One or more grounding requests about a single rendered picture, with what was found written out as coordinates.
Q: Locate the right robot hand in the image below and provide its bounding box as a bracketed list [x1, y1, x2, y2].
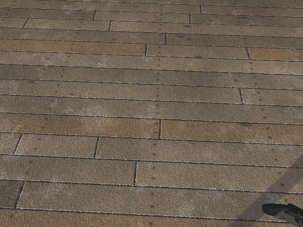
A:
[262, 203, 303, 227]

